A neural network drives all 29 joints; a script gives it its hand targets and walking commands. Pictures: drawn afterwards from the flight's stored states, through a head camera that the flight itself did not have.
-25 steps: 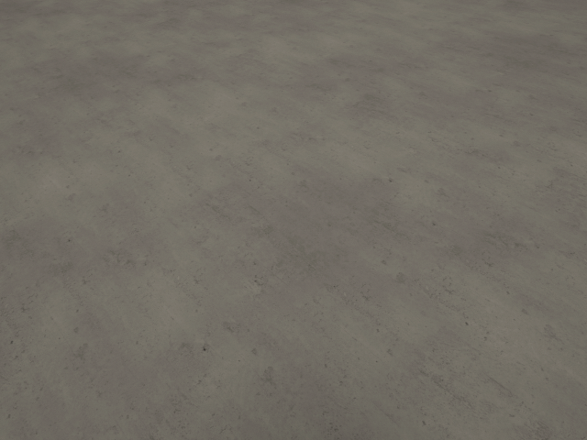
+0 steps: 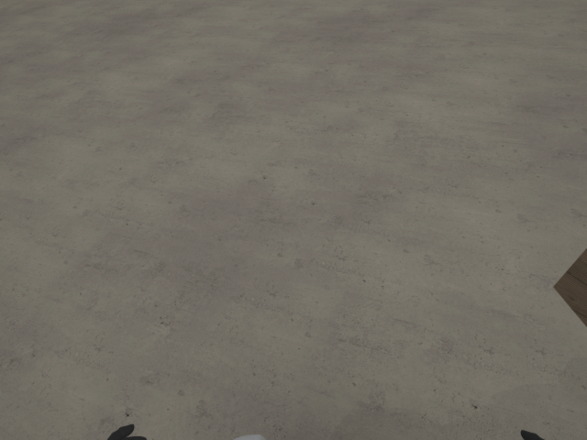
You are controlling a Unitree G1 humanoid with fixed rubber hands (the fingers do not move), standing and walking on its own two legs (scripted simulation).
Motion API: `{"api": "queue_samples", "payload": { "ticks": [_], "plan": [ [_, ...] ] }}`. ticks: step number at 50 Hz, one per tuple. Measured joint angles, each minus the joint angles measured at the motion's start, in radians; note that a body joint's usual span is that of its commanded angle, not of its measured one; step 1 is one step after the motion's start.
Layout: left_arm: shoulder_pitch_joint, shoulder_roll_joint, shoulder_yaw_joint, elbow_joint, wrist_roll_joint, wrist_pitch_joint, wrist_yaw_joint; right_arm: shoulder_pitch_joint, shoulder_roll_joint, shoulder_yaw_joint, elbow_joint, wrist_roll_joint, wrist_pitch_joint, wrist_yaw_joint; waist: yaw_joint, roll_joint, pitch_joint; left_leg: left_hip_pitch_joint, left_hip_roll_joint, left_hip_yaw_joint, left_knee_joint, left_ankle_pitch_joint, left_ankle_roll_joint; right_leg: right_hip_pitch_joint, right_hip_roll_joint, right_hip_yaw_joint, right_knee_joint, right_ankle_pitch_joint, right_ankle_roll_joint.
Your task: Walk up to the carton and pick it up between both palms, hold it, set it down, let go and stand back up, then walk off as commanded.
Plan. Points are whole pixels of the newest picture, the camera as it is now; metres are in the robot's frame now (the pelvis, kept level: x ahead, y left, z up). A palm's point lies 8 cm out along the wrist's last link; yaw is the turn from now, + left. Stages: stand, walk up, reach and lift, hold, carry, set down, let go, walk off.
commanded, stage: walk up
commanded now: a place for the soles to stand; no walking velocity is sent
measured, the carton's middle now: out of the picture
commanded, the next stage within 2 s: none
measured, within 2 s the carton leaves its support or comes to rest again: neither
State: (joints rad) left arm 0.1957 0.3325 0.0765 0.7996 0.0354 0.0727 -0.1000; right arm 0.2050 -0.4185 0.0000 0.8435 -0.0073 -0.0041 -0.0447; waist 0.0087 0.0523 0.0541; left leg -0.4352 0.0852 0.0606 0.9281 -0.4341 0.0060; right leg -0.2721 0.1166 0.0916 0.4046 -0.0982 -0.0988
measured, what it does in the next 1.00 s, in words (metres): steps to the right, turning right: left foot, then right foot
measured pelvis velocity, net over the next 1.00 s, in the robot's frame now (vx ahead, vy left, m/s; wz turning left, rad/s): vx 0.02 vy -0.13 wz -0.73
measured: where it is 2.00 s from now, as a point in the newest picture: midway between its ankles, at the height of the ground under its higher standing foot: outside the picture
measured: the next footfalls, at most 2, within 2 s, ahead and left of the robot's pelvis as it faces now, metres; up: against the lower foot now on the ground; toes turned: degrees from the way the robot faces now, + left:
left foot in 0.16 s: +0.11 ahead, +0.10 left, +0.00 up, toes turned -6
right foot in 0.46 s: +0.01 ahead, -0.23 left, +0.00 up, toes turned -18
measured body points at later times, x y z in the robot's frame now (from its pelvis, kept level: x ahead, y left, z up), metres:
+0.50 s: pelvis -0.03 -0.07 -0.02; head -0.02 -0.10 +0.43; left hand +0.19 +0.16 -0.11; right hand -0.06 -0.40 -0.13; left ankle +0.06 +0.09 -0.73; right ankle -0.03 -0.22 -0.74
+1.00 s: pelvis +0.02 -0.13 -0.01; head +0.04 -0.14 +0.44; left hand +0.31 +0.01 -0.12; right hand -0.13 -0.43 -0.10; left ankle +0.09 -0.01 -0.74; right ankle -0.03 -0.28 -0.70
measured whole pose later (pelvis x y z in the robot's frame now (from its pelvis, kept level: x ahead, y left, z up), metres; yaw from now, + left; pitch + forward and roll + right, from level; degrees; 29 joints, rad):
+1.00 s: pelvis +0.02 -0.13 -0.01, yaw -42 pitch +0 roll +2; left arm 0.23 0.38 0.06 0.68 0.04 0.09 -0.13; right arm 0.38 -0.43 0.00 0.66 -0.02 -0.06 -0.06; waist 0.01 -0.04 0.05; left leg -0.20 0.11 0.23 0.56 -0.34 -0.02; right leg -0.53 -0.03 0.10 0.92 -0.36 0.01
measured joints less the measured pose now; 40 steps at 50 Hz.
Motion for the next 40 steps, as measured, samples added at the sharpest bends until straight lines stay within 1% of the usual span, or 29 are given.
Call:
{"api": "queue_samples", "payload": {
  "ticks": [4, 7, 8, 9, 10, 11, 12, 13, 14, 15, 17, 19, 20, 22, 23, 24, 25, 26, 27, 28, 30, 32, 34, 36, 37, 38, 39, 40],
  "plan": [
    [0.000, 0.000, 0.000, -0.032, 0.000, 0.004, 0.000, 0.003, -0.002, 0.000, -0.005, 0.000, -0.002, -0.007, 0.000, -0.003, 0.000, 0.001, -0.025, -0.036, -0.112, 0.006, 0.000, 0.003, 0.056, 0.033, -0.063, 0.050, -0.003],
    [0.000, 0.000, 0.000, -0.046, 0.000, 0.009, 0.000, 0.027, -0.002, 0.000, -0.017, 0.000, -0.015, -0.015, 0.000, -0.016, -0.001, 0.040, -0.057, -0.041, -0.288, 0.037, 0.000, -0.007, 0.091, 0.063, -0.101, 0.087, 0.001],
    [0.000, -0.001, 0.000, -0.049, 0.000, 0.011, 0.000, 0.043, -0.003, 0.000, -0.023, 0.000, -0.021, -0.018, -0.001, -0.017, -0.002, 0.075, -0.061, -0.042, -0.381, 0.083, 0.005, -0.016, 0.107, 0.071, -0.100, 0.089, 0.021],
    [-0.003, 0.000, 0.000, -0.051, 0.000, 0.012, 0.002, 0.060, -0.003, 0.000, -0.030, 0.000, -0.025, -0.021, -0.001, -0.026, -0.002, 0.089, -0.061, -0.043, -0.445, 0.197, 0.011, -0.049, 0.119, 0.076, -0.049, 0.048, 0.061],
    [-0.004, 0.000, 0.000, -0.053, 0.000, 0.013, 0.005, 0.073, -0.003, 0.000, -0.035, 0.000, -0.025, -0.025, -0.002, -0.040, 0.001, 0.092, -0.057, -0.030, -0.464, 0.287, 0.014, -0.103, 0.123, 0.072, 0.076, -0.053, 0.102],
    [-0.003, 0.000, 0.000, -0.053, 0.000, 0.016, 0.008, 0.082, -0.003, -0.001, -0.036, 0.000, -0.022, -0.032, -0.002, -0.057, 0.001, 0.095, -0.057, -0.008, -0.462, 0.310, 0.012, -0.161, 0.116, 0.073, 0.227, -0.130, 0.132],
    [-0.001, 0.000, -0.001, -0.053, 0.000, 0.018, 0.008, 0.086, -0.004, -0.001, -0.036, -0.001, -0.018, -0.042, -0.002, -0.070, 0.000, 0.101, -0.053, 0.015, -0.463, 0.304, 0.009, -0.212, 0.101, 0.070, 0.364, -0.177, 0.146],
    [0.001, 0.000, -0.001, -0.054, 0.000, 0.019, 0.005, 0.086, -0.005, 0.000, -0.037, -0.003, -0.016, -0.049, -0.001, -0.076, 0.000, 0.109, -0.046, 0.035, -0.463, 0.291, 0.007, -0.252, 0.078, 0.064, 0.477, -0.199, 0.151],
    [0.005, 0.001, -0.001, -0.054, 0.000, 0.019, -0.002, 0.086, -0.007, 0.000, -0.042, -0.004, -0.016, -0.052, -0.001, -0.077, -0.001, 0.116, -0.038, 0.054, -0.463, 0.279, 0.007, -0.279, 0.047, 0.062, 0.562, -0.204, 0.152],
    [0.008, 0.003, -0.001, -0.055, 0.000, 0.019, -0.012, 0.086, -0.007, 0.000, -0.049, -0.004, -0.017, -0.051, 0.000, -0.077, -0.002, 0.123, -0.029, 0.072, -0.463, 0.272, 0.007, -0.291, 0.008, 0.063, 0.610, -0.205, 0.153],
    [0.017, 0.011, -0.001, -0.055, 0.000, 0.019, -0.033, 0.086, -0.007, 0.001, -0.071, -0.004, -0.019, -0.045, 0.000, -0.079, -0.009, 0.132, -0.012, 0.105, -0.460, 0.264, -0.002, -0.288, -0.078, 0.064, 0.602, -0.204, 0.153],
    [0.021, 0.021, -0.001, -0.056, 0.000, 0.019, -0.049, 0.086, -0.007, 0.001, -0.101, -0.004, -0.023, -0.038, 0.001, -0.078, -0.013, 0.133, 0.009, 0.136, -0.447, 0.254, -0.013, -0.262, -0.144, 0.064, 0.518, -0.213, 0.150],
    [0.022, 0.025, -0.001, -0.056, 0.000, 0.019, -0.054, 0.086, -0.006, 0.001, -0.115, -0.005, -0.026, -0.033, 0.001, -0.076, -0.014, 0.133, 0.022, 0.150, -0.436, 0.246, -0.020, -0.238, -0.165, 0.064, 0.457, -0.232, 0.143],
    [0.025, 0.030, -0.001, -0.056, 0.000, 0.018, -0.059, 0.086, -0.006, 0.001, -0.139, -0.010, -0.029, -0.023, 0.001, -0.072, -0.015, 0.133, 0.053, 0.177, -0.399, 0.221, -0.028, -0.174, -0.186, 0.061, 0.327, -0.264, 0.121],
    [0.031, 0.032, -0.001, -0.056, 0.000, 0.015, -0.060, 0.086, -0.007, 0.001, -0.147, -0.012, -0.029, -0.018, 0.000, -0.068, -0.014, 0.134, 0.074, 0.189, -0.362, 0.195, -0.028, -0.143, -0.182, 0.059, 0.280, -0.246, 0.111],
    [0.031, 0.031, -0.007, -0.055, 0.000, 0.014, -0.060, 0.088, -0.011, 0.000, -0.147, -0.013, -0.025, -0.016, 0.000, -0.053, -0.008, 0.134, 0.097, 0.184, -0.314, 0.143, -0.028, -0.136, -0.162, 0.058, 0.288, -0.212, 0.113],
    [0.031, 0.031, -0.016, -0.055, 0.000, 0.013, -0.060, 0.096, -0.012, 0.001, -0.146, -0.013, -0.014, -0.013, 0.000, -0.043, -0.008, 0.130, 0.099, 0.163, -0.260, 0.061, -0.027, -0.130, -0.146, 0.058, 0.308, -0.205, 0.115],
    [0.032, 0.030, -0.022, -0.056, 0.000, 0.012, -0.060, 0.102, -0.012, 0.001, -0.147, -0.013, 0.000, -0.009, 0.001, -0.037, -0.008, 0.120, 0.087, 0.132, -0.196, -0.002, -0.027, -0.117, -0.134, 0.059, 0.314, -0.207, 0.111],
    [0.033, 0.030, -0.023, -0.056, 0.000, 0.012, -0.059, 0.104, -0.013, 0.001, -0.147, -0.013, 0.011, -0.004, 0.002, -0.032, -0.008, 0.105, 0.067, 0.101, -0.136, -0.032, -0.027, -0.101, -0.125, 0.063, 0.302, -0.207, 0.101],
    [0.034, 0.030, -0.023, -0.056, 0.000, 0.012, -0.055, 0.104, -0.013, 0.001, -0.150, -0.013, 0.014, 0.001, 0.004, -0.027, -0.008, 0.091, 0.051, 0.078, -0.092, -0.038, -0.027, -0.084, -0.114, 0.068, 0.275, -0.200, 0.091],
    [0.035, 0.034, -0.021, -0.056, 0.000, 0.014, -0.040, 0.104, -0.014, 0.001, -0.158, -0.013, 0.002, 0.013, 0.003, -0.022, -0.008, 0.077, 0.026, 0.051, -0.065, -0.039, -0.027, -0.054, -0.091, 0.083, 0.214, -0.169, 0.072],
    [0.035, 0.042, -0.018, -0.061, 0.000, 0.013, -0.030, 0.105, -0.014, 0.000, -0.158, -0.013, -0.021, 0.015, 0.003, -0.023, -0.008, 0.075, 0.008, 0.038, -0.066, -0.039, -0.027, -0.033, -0.070, 0.100, 0.169, -0.140, 0.063],
    [0.035, 0.045, -0.015, -0.077, 0.000, 0.013, -0.025, 0.107, -0.017, 0.000, -0.158, -0.013, -0.036, 0.013, 0.003, -0.024, -0.008, 0.074, -0.015, 0.023, -0.086, -0.040, -0.027, -0.025, -0.051, 0.113, 0.146, -0.128, 0.062],
    [0.035, 0.045, -0.015, -0.100, 0.000, 0.013, -0.024, 0.112, -0.019, 0.000, -0.158, -0.013, -0.045, 0.006, 0.002, -0.025, -0.008, 0.077, -0.041, 0.008, -0.154, -0.040, -0.027, -0.029, -0.035, 0.120, 0.139, -0.126, 0.062],
    [0.035, 0.044, -0.015, -0.109, 0.000, 0.013, -0.024, 0.115, -0.019, 0.000, -0.159, -0.013, -0.050, 0.001, 0.002, -0.025, -0.008, 0.085, -0.052, 0.006, -0.217, -0.026, -0.025, -0.034, -0.028, 0.122, 0.140, -0.127, 0.063],
    [0.035, 0.044, -0.015, -0.117, 0.000, 0.013, -0.024, 0.120, -0.019, 0.000, -0.159, -0.013, -0.057, -0.003, 0.001, -0.025, -0.009, 0.102, -0.059, 0.005, -0.301, 0.013, -0.021, -0.042, -0.019, 0.124, 0.148, -0.132, 0.069],
    [0.033, 0.045, -0.015, -0.122, 0.000, 0.014, -0.024, 0.128, -0.018, 0.000, -0.160, -0.013, -0.063, -0.007, 0.002, -0.029, -0.008, 0.118, -0.060, 0.005, -0.364, 0.097, -0.008, -0.053, -0.010, 0.126, 0.168, -0.143, 0.077],
    [0.031, 0.045, -0.014, -0.121, 0.000, 0.014, -0.022, 0.136, -0.016, 0.000, -0.162, -0.013, -0.065, -0.007, 0.002, -0.041, -0.007, 0.120, -0.060, 0.013, -0.377, 0.188, 0.001, -0.072, -0.008, 0.127, 0.215, -0.194, 0.080]
  ]
}}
